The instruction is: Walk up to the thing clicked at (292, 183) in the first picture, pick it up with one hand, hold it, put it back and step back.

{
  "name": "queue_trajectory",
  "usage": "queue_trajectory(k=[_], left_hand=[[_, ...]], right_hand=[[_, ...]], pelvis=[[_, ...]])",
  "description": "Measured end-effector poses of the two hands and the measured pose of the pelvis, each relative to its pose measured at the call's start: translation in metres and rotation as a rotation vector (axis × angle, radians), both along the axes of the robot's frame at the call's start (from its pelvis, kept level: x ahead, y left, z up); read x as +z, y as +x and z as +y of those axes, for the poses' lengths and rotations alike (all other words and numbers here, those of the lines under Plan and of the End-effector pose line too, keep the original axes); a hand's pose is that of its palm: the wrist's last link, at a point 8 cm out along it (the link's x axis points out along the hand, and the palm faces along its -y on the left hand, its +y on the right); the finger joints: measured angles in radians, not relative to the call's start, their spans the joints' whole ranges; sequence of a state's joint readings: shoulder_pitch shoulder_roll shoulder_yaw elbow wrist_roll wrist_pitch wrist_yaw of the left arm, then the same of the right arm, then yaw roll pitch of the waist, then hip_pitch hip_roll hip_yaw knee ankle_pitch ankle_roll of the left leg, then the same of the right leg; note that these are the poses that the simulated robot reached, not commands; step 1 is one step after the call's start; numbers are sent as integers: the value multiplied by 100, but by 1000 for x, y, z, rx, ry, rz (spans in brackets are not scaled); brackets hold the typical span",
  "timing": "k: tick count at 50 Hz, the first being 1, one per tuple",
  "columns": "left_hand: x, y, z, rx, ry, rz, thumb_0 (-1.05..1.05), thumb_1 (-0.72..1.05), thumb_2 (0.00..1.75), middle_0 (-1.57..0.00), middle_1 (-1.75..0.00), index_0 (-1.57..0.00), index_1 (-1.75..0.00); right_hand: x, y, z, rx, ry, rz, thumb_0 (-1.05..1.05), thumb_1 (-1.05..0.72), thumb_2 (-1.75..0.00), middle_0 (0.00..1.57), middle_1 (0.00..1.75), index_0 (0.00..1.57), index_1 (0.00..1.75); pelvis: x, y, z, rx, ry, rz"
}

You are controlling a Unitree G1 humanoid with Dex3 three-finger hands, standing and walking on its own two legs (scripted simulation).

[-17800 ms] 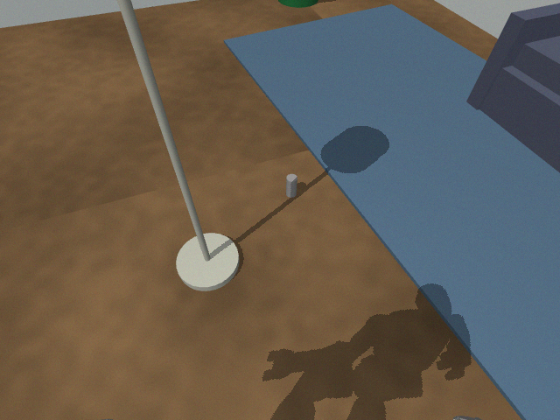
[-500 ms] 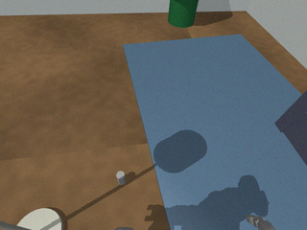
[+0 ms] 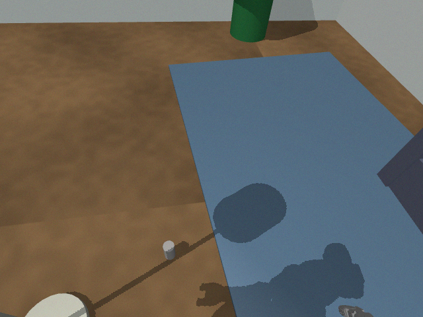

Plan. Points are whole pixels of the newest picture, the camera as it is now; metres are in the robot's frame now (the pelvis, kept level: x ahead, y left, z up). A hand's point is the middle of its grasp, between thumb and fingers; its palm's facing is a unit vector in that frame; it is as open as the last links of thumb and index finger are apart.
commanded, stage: walk up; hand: left
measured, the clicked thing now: (169, 250) +0.46 +0.16 -0.73
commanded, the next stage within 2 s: none
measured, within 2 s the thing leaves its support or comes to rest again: neither
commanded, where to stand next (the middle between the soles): +0.07 -0.05 m, yaw -4 degrees
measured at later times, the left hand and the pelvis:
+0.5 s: hand out of the picture +0.07 +0.25 -0.17, palm faces -0.02 -0.95 -0.30, open 7.4 cm; pelvis +0.00 +0.00 +0.00, yaw +0 degrees
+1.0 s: hand out of the picture +0.08 +0.26 -0.17, palm faces +0.00 -0.95 -0.30, open 7.4 cm; pelvis +0.01 +0.00 +0.00, yaw +1 degrees
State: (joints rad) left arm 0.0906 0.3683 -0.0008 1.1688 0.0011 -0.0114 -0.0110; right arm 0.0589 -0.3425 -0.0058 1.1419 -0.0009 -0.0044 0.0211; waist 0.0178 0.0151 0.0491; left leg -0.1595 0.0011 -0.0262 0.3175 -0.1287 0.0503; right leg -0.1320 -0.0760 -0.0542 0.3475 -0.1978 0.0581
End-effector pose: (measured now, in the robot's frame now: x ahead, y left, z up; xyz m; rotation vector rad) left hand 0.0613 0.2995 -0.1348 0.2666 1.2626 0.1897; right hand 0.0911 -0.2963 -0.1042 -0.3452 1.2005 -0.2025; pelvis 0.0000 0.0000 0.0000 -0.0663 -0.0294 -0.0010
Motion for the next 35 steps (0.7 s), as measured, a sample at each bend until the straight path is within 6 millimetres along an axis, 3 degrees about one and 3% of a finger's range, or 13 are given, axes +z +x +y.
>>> queue_trajectory(k=[10,20,35], left_hand=[[-2,4,6,-15,-1,17,1,91,89,-20,-30,-20,-30],[0,3,2,-16,8,26,1,91,89,-20,-30,-20,-30],[0,7,-10,1,-18,-8,1,91,89,-20,-30,-20,-30]], right_hand=[[-2,-17,8,-45,-1,18,1,-90,-89,21,30,20,30],[-6,-26,4,-59,5,30,1,-90,-89,21,30,20,30],[-3,-7,0,-12,1,16,1,-90,-89,21,30,20,30]], pelvis=[[0,0,7,-7,9,5],[0,0,3,-8,10,7],[1,5,-1,10,1,12]])
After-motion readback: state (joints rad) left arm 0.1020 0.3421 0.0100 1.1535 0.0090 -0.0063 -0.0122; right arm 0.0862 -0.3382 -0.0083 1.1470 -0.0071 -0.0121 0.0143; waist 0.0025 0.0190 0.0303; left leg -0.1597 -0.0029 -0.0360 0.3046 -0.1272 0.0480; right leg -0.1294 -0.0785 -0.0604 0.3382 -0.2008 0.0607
